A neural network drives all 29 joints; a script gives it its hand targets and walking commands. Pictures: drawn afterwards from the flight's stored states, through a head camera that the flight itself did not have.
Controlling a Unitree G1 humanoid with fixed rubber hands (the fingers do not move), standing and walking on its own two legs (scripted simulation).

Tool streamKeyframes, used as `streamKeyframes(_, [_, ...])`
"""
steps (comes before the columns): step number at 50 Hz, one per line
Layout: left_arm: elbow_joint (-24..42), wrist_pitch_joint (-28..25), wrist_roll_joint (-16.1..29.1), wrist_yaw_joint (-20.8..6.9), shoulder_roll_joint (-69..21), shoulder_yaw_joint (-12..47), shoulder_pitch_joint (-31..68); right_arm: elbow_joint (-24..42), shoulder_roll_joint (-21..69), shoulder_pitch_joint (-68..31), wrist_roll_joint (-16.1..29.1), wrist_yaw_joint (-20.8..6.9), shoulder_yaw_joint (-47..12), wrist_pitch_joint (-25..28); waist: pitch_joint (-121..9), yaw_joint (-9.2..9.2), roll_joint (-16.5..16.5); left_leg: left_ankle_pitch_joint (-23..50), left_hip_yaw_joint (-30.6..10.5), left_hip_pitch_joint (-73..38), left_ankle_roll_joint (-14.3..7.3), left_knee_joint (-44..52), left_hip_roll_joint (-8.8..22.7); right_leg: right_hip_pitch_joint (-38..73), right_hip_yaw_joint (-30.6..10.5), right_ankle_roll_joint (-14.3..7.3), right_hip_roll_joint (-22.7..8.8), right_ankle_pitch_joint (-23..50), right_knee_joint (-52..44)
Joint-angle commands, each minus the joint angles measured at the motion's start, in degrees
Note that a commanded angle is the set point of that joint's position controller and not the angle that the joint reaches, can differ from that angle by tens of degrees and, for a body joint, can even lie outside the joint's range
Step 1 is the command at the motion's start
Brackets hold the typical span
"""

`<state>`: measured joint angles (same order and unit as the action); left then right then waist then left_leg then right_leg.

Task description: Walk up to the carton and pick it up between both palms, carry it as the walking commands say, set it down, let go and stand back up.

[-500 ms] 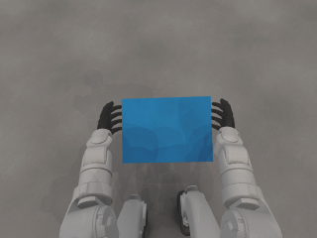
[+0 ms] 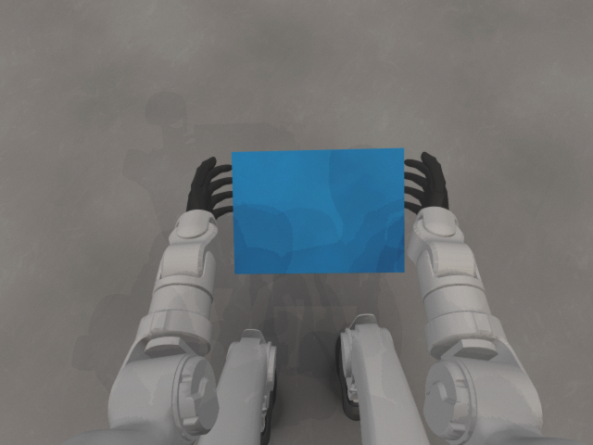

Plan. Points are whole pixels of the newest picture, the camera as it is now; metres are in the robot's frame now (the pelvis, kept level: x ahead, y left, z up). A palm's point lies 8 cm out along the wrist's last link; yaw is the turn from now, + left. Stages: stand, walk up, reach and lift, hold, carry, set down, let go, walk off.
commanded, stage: set down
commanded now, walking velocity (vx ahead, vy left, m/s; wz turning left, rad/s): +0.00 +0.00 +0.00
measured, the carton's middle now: (316, 211) +0.45 -0.03 -0.17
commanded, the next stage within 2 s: none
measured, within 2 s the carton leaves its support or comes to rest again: neither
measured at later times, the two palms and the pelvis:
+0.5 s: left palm (219, 214) +0.45 +0.13 -0.16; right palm (413, 215) +0.43 -0.19 -0.16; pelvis -0.02 +0.00 -0.07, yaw +2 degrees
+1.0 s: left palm (234, 218) +0.47 +0.12 -0.25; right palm (402, 219) +0.45 -0.20 -0.24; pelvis -0.03 +0.00 -0.13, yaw +2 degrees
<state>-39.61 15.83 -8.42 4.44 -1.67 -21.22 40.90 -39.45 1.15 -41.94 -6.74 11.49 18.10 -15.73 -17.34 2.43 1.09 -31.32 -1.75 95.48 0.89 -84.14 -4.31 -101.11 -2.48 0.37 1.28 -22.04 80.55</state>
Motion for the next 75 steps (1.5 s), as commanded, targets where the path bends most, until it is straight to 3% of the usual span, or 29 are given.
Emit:
streamKeyframes(1, [8.5, -4.2, 8.8, -14.7, -56.1, 33.7, 40.7, 5.3, 52.1, -34.3, 7.0, -22.5, -29.1, 2.9, -54.6, 1.21, 0.0, 19.7, 1.3, -15.0, 0.2, 6.6, -6.3, 40.4, 2.9, 0.5, 6.8, 20.0, -0.6])
streamKeyframes(8, [2.9, -3.9, 8.2, -12.8, -54.4, 31.1, 40.5, 2.0, 49.0, -35.8, 6.8, -22.0, -26.1, 3.3, -51.1, 0.98, 2.2, 14.8, 2.1, -11.3, 0.9, 4.0, -6.4, 36.1, 2.7, 0.3, 6.2, 15.0, 1.6])
streamKeyframes(9, [4.9, -4.6, 8.8, -12.5, -54.6, 32.2, 42.0, 4.3, 51.0, -39.5, 7.5, -22.1, -28.0, 3.0, -55.0, 0.6, -1.4, 15.3, 1.9, -12.0, 0.2, 2.9, -6.9, 37.5, 3.7, 0.5, 6.8, 15.5, 3.0])
streamKeyframes(10, [3.7, -4.4, 7.8, -12.1, -54.4, 32.0, 41.4, 3.0, 49.0, -38.4, 8.1, -22.3, -26.5, 3.5, -53.9, 0.24, 3.2, 15.4, 2.3, -12.1, 0.5, 3.0, -6.4, 34.7, 3.3, 0.4, 6.6, 15.5, 3.7])
streamKeyframes(12, [5.7, -5.1, 8.4, -11.8, -52.5, 31.0, 44.5, 1.5, 49.7, -37.2, 6.2, -21.7, -26.0, 3.2, -53.2, 1.48, -3.0, 14.3, 2.0, -8.1, 0.4, 2.0, -6.9, 36.8, 4.2, 1.2, 6.8, 15.7, 4.6])
streamKeyframes(17, [3.2, -5.3, 9.5, -11.3, -52.4, 30.7, 46.5, 2.7, 48.2, -40.9, 7.4, -21.3, -25.2, 3.7, -52.7, 1.56, 1.7, 15.1, 2.4, -8.6, 0.5, -0.2, -6.7, 32.6, 3.4, 0.9, 6.3, 15.8, 6.5])
streamKeyframes(18, [3.6, -5.4, 9.2, -11.6, -52.7, 31.2, 47.1, 1.7, 47.6, -40.9, 6.1, -20.9, -24.0, 3.7, -51.7, 3.77, 1.4, 13.3, 3.3, -4.8, 0.9, -1.0, -7.0, 34.1, 3.1, 0.7, 6.5, 15.9, 6.1])
streamKeyframes(19, [5.8, -6.1, 10.0, -11.2, -50.1, 31.9, 49.1, 3.3, 47.8, -41.3, 7.2, -20.8, -25.9, 3.7, -55.3, 2.54, -3.0, 15.4, 3.0, -5.1, 0.6, -2.6, -6.9, 35.2, 3.9, 1.6, 6.5, 18.0, 8.0])
streamKeyframes(22, [3.5, -5.4, 8.7, -10.7, -49.6, 30.6, 49.8, 2.5, 47.4, -41.8, 7.3, -21.0, -25.4, 3.3, -53.7, 0.47, 0.9, 12.6, 3.4, -5.0, 0.5, -3.1, -7.1, 31.4, 4.1, 1.4, 6.5, 14.6, 9.5])
streamKeyframes(26, [1.8, -5.2, 10.2, -10.4, -52.5, 32.0, 49.6, 3.0, 45.2, -44.3, 7.6, -21.2, -24.3, 3.7, -55.7, 3.93, 2.4, 12.3, 2.9, -6.0, 0.8, -4.8, -7.2, 29.3, 5.2, 0.8, 6.4, 13.3, 11.5])
streamKeyframes(27, [1.9, -5.7, 9.6, -10.6, -49.8, 28.8, 50.2, 0.2, 43.4, -44.7, 6.5, -21.1, -23.9, 3.4, -49.7, 3.51, -1.7, 10.3, 3.8, 0.5, 0.6, -6.0, -7.6, 29.4, 4.2, 1.2, 6.5, 13.4, 10.8])
streamKeyframes(31, [4.4, -6.1, 10.6, -10.3, -49.4, 31.1, 53.6, 2.4, 44.7, -45.4, 8.1, -20.9, -24.8, 3.5, -56.5, 2.88, 1.3, 13.7, 4.5, -0.5, 0.9, -8.4, -7.1, 31.1, 3.9, 1.2, 6.2, 17.4, 13.6])
streamKeyframes(32, [3.7, -5.9, 10.8, -10.3, -49.8, 31.3, 52.9, 4.2, 45.2, -46.7, 7.6, -20.8, -25.2, 3.6, -55.6, 3.53, -1.6, 14.3, 4.3, 0.5, 0.6, -8.5, -7.6, 30.9, 5.1, 1.9, 6.4, 18.2, 13.9])
streamKeyframes(33, [4.2, -6.2, 11.6, -10.1, -49.2, 31.9, 54.5, 3.9, 46.1, -47.3, 9.8, -20.7, -25.1, 3.8, -56.2, 2.54, 1.8, 13.9, 4.7, -1.1, 0.7, -8.8, -7.3, 30.5, 4.2, 1.5, 6.2, 17.8, 14.4])
streamKeyframes(34, [2.3, -6.3, 10.4, -9.7, -49.3, 29.8, 53.1, 5.4, 45.5, -50.3, 9.4, -20.8, -26.7, 3.9, -56.6, 0.44, -1.7, 14.7, 4.1, -1.7, -0.2, -9.7, -7.7, 29.0, 4.9, 1.9, 6.2, 17.0, 15.4])
streamKeyframes(35, [3.2, -6.4, 11.7, -9.8, -49.4, 30.7, 55.1, 3.8, 45.7, -48.7, 8.2, -20.6, -25.8, 3.6, -56.7, 2.87, -2.6, 13.5, 4.0, -0.4, 0.3, -10.1, -7.5, 29.8, 5.0, 1.7, 6.1, 16.6, 15.4])
streamKeyframes(38, [3.7, -6.3, 11.6, -9.9, -50.8, 31.6, 55.8, 6.3, 45.0, -50.5, 9.4, -20.5, -26.3, 4.4, -60.1, 1.87, 1.5, 14.6, 5.0, -1.1, 0.4, -11.5, -7.5, 29.2, 4.2, 1.0, 6.3, 16.9, 16.4])
streamKeyframes(39, [4.2, -6.0, 12.2, -9.9, -50.2, 31.6, 56.0, 5.6, 42.0, -52.4, 9.7, -20.5, -26.2, 4.3, -58.3, 3.66, -0.5, 14.6, 3.8, -0.2, 0.3, -12.2, -7.5, 27.7, 5.0, 1.3, 6.4, 17.4, 17.5])
streamKeyframes(41, [1.0, -5.9, 11.2, -9.8, -48.9, 30.4, 56.0, 1.8, 42.5, -50.9, 8.5, -20.3, -24.2, 3.9, -54.3, 2.89, 2.0, 11.9, 4.8, 3.2, 0.5, -12.3, -7.7, 27.4, 4.0, 1.0, 5.7, 15.3, 17.4])
streamKeyframes(42, [-0.2, -5.5, 11.1, -9.9, -48.8, 30.5, 55.0, 3.6, 42.0, -52.7, 9.0, -20.1, -25.6, 4.3, -54.6, 3.1, -2.4, 12.4, 3.8, 2.7, -0.1, -12.8, -7.2, 26.4, 5.4, 1.7, 5.7, 15.4, 18.5])
streamKeyframes(50, [1.1, -5.9, 12.1, -9.6, -45.7, 30.9, 61.5, 1.0, 40.4, -54.4, 9.6, -19.9, -24.2, 4.3, -52.8, 4.01, -0.6, 9.6, 4.9, 6.0, 0.3, -16.8, -6.8, 24.0, 4.9, 1.1, 5.2, 13.5, 21.5])
streamKeyframes(54, [-1.3, -6.0, 12.0, -10.1, -46.6, 29.9, 60.0, 4.0, 40.3, -58.7, 10.9, -20.2, -24.6, 4.9, -53.5, 1.95, 1.0, 11.8, 6.0, 7.1, -0.1, -18.4, -7.1, 22.6, 5.5, 1.5, 5.2, 15.3, 23.2])
streamKeyframes(58, [0.6, -6.5, 14.5, -10.1, -45.2, 30.9, 65.8, 1.8, 38.7, -60.0, 10.5, -19.7, -24.1, 4.5, -53.8, 5.55, -0.8, 8.7, 5.5, 8.9, -0.1, -20.5, -6.8, 23.8, 5.7, 1.1, 4.7, 13.7, 25.1])
streamKeyframes(61, [3.1, -7.1, 14.5, -9.5, -43.6, 32.1, 67.5, 3.4, 39.2, -60.4, 12.2, -20.3, -24.9, 5.1, -57.6, 3.22, 1.1, 13.5, 6.5, 5.0, 0.2, -22.5, -6.8, 23.9, 5.2, 1.2, 4.9, 17.9, 26.7])
streamKeyframes(65, [0.6, -7.7, 15.0, -9.5, -44.6, 30.6, 66.6, 4.0, 37.7, -62.9, 12.7, -20.1, -25.5, 6.2, -54.1, 3.86, -2.0, 13.6, 6.0, 7.9, -0.2, -24.0, -6.9, 22.1, 5.9, 1.6, 4.9, 17.3, 27.9])
streamKeyframes(67, [-1.0, -7.2, 15.2, -9.6, -43.5, 31.1, 67.0, 3.6, 34.2, -64.2, 12.7, -19.9, -24.6, 6.4, -52.8, 5.15, -0.4, 14.7, 5.1, 7.0, -0.1, -24.7, -6.2, 21.5, 5.9, 1.5, 4.4, 18.5, 29.1])
streamKeyframes(68, [-1.4, -7.3, 15.6, -9.4, -44.0, 31.7, 67.2, 2.3, 34.4, -64.0, 12.5, -20.1, -23.7, 6.5, -53.6, 2.97, 3.7, 14.6, 6.2, 5.2, 0.7, -24.5, -6.9, 19.9, 5.7, 0.7, 4.3, 17.1, 29.5])
streamKeyframes(69, [1.0, -7.9, 17.4, -9.1, -43.6, 34.0, 69.5, 5.1, 32.1, -65.8, 13.0, -19.6, -25.4, 7.1, -57.3, 5.64, 1.2, 15.7, 5.5, 3.3, 0.5, -26.4, -6.2, 23.0, 5.9, 0.9, 4.2, 19.0, 30.4])
streamKeyframes(75, [2.2, -9.2, 18.3, -7.8, -40.9, 34.7, 71.7, 2.7, 33.7, -66.7, 15.5, -20.0, -26.4, 7.7, -57.6, 4.51, 0.8, 18.1, 4.8, -0.1, 0.3, -28.5, -5.8, 20.9, 6.0, 1.1, 4.0, 20.4, 33.5])
